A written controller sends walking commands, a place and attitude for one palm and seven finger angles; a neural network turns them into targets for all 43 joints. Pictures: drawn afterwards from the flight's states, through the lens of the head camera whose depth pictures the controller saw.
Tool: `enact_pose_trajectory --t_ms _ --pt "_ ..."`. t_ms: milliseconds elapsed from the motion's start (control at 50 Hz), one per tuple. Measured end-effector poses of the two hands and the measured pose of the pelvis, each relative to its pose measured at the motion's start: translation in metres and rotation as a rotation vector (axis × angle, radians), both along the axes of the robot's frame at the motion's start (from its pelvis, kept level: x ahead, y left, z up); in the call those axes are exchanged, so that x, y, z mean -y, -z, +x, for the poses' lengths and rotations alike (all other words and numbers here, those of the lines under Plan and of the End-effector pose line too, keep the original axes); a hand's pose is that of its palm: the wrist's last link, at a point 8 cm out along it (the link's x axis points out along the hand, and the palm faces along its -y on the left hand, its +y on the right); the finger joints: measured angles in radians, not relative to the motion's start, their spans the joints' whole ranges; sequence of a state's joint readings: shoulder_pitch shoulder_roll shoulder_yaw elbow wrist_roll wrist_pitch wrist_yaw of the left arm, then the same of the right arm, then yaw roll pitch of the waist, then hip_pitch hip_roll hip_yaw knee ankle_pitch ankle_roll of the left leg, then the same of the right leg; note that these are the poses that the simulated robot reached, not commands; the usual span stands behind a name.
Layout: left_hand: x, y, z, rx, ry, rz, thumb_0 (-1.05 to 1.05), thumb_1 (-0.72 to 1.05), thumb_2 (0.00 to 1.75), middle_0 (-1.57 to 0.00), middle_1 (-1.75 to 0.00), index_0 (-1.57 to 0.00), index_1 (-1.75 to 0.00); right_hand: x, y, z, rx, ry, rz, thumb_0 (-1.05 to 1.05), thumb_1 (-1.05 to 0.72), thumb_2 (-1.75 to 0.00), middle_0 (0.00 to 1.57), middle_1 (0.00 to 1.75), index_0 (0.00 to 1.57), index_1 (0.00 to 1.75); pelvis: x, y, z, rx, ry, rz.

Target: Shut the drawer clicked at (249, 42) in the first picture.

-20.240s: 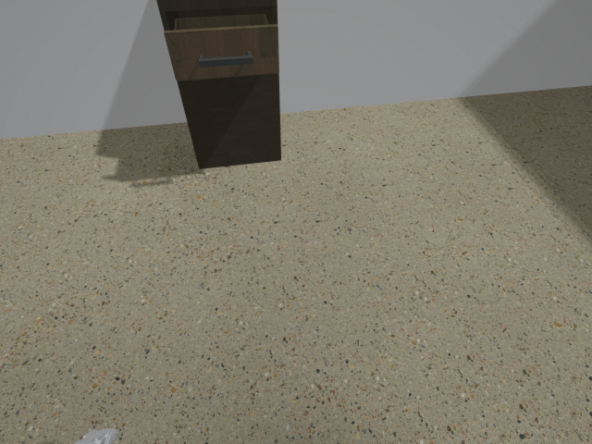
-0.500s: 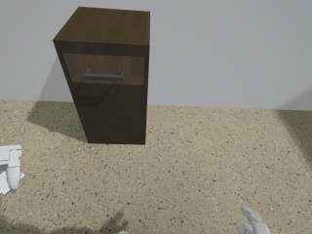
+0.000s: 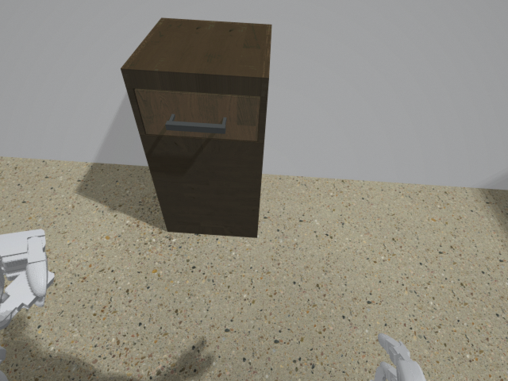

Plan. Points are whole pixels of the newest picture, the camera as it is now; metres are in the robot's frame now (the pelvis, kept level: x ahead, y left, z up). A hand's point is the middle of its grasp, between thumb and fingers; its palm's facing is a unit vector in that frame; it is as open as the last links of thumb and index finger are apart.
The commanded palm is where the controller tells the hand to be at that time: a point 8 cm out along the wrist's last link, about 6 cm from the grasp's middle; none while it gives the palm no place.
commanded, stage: let the arm hang, fingers relaxed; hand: left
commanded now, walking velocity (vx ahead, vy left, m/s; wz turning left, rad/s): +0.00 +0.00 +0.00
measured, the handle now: (197, 123) +0.86 +0.24 -0.10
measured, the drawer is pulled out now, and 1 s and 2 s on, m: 0.00 0.00 0.00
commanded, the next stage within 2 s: look to check the result in 1.18 s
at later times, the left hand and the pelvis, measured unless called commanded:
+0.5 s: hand out of the picture -0.05 +0.21 -0.17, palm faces +0.04 -0.97 -0.23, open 3.8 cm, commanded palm none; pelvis -0.02 +0.00 +0.01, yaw +2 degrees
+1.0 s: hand out of the picture -0.02 +0.16 -0.17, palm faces +0.05 -0.99 -0.16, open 7.3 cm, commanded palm none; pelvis -0.02 +0.00 +0.01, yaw +1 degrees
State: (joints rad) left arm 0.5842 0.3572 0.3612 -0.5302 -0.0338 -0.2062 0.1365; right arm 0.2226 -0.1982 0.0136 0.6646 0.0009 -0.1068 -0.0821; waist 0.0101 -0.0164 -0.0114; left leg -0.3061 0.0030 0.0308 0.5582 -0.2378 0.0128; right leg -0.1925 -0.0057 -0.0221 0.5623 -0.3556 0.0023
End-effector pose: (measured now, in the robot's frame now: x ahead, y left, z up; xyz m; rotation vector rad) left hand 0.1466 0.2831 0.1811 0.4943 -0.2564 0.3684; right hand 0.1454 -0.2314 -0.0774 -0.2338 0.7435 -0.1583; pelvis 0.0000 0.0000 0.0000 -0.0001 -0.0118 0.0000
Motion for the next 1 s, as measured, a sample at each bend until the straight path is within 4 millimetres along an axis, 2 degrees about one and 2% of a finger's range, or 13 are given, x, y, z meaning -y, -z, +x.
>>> enact_pose_trajectory --t_ms 80,120,180,220,280,340,400,500,560,620,740,860,1000 --pt "-0.001 0.002 0.008 -0.042 0.012 0.012 0.01 0.89 0.90 -1.41 -1.60 -1.41 -1.60 -0.003 -0.006 0.008 0.029 -0.003 0.008 0.01 -0.90 -0.90 0.20 0.30 0.20 0.30 0.000 -0.002 0.001 -0.005 0.004 0.006" --pt "-0.001 0.027 0.019 -0.139 0.046 0.008 0.01 0.89 0.90 -1.41 -1.60 -1.41 -1.59 -0.002 -0.001 0.011 0.021 -0.042 0.029 0.01 -0.90 -0.90 0.20 0.30 0.20 0.30 -0.002 -0.002 -0.002 -0.021 -0.009 -0.003" --pt "-0.007 0.118 0.030 -0.485 0.006 -0.134 0.00 0.90 0.90 -1.38 -1.58 -1.38 -1.57 0.003 0.019 0.009 -0.060 -0.057 0.048 0.01 -0.90 -0.90 0.20 0.30 0.20 0.30 -0.006 0.003 -0.006 -0.030 -0.018 -0.003" --pt "-0.003 0.185 0.019 -0.741 -0.037 -0.250 0.00 0.90 0.90 -1.35 -1.54 -1.35 -1.54 0.005 0.027 -0.001 -0.115 -0.048 0.050 0.01 -0.90 -0.90 0.20 0.30 0.20 0.30 -0.007 0.005 -0.007 -0.020 -0.023 -0.002" --pt "0.021 0.264 -0.024 -1.074 -0.065 -0.396 0.00 0.91 0.90 -1.27 -1.47 -1.26 -1.46 0.007 0.032 -0.026 -0.204 -0.023 0.039 0.01 -0.90 -0.90 0.20 0.30 0.20 0.30 -0.006 0.004 -0.009 0.002 -0.024 0.001" --pt "0.046 0.308 -0.080 -1.319 -0.094 -0.482 0.01 0.91 0.90 -1.17 -1.39 -1.17 -1.36 0.008 0.036 -0.059 -0.321 0.007 0.024 0.01 -0.90 -0.90 0.20 0.30 0.20 0.30 -0.005 0.001 -0.012 0.013 -0.024 -0.003" --pt "0.039 0.320 -0.131 -1.457 -0.185 -0.528 0.01 0.90 0.90 -1.07 -1.32 -1.06 -1.25 0.008 0.041 -0.095 -0.461 0.028 0.019 0.01 -0.91 -0.90 0.20 0.30 0.20 0.30 -0.002 -0.004 -0.014 0.011 -0.028 -0.009" --pt "0.030 0.317 -0.204 -1.640 -0.294 -0.558 0.01 0.91 0.90 -0.88 -1.10 -0.87 -1.05 0.003 0.049 -0.147 -0.645 0.066 0.037 0.01 -0.91 -0.90 0.20 0.30 0.20 0.30 -0.003 -0.008 -0.015 0.009 -0.033 -0.013" --pt "0.030 0.311 -0.233 -1.720 -0.337 -0.563 0.01 0.91 0.90 -0.77 -0.96 -0.76 -0.92 -0.003 0.052 -0.168 -0.707 0.088 0.057 0.01 -0.91 -0.90 0.20 0.30 0.20 0.30 -0.004 -0.009 -0.016 0.013 -0.031 -0.013" --pt "0.034 0.307 -0.250 -1.766 -0.357 -0.570 0.01 0.91 0.90 -0.65 -0.82 -0.64 -0.79 -0.009 0.055 -0.181 -0.741 0.103 0.079 0.01 -0.91 -0.90 0.20 0.30 0.20 0.30 -0.005 -0.010 -0.017 0.016 -0.028 -0.011" --pt "0.047 0.309 -0.245 -1.755 -0.337 -0.587 0.00 0.91 0.90 -0.42 -0.55 -0.41 -0.54 -0.021 0.060 -0.188 -0.744 0.114 0.117 0.01 -0.91 -0.90 0.20 0.30 0.20 0.30 -0.006 -0.010 -0.018 0.021 -0.024 -0.006" --pt "0.061 0.316 -0.212 -1.667 -0.274 -0.599 0.00 0.91 0.90 -0.27 -0.39 -0.27 -0.38 -0.029 0.064 -0.179 -0.701 0.112 0.144 0.00 -0.91 -0.90 0.20 0.30 0.20 0.30 -0.005 -0.010 -0.019 0.025 -0.022 -0.002" --pt "0.072 0.319 -0.174 -1.575 -0.212 -0.601 0.00 0.91 0.90 -0.22 -0.32 -0.22 -0.31 -0.025 0.063 -0.174 -0.675 0.122 0.144 0.01 -0.92 -0.90 0.20 0.30 0.20 0.30 -0.001 -0.009 -0.017 0.026 -0.023 0.000"
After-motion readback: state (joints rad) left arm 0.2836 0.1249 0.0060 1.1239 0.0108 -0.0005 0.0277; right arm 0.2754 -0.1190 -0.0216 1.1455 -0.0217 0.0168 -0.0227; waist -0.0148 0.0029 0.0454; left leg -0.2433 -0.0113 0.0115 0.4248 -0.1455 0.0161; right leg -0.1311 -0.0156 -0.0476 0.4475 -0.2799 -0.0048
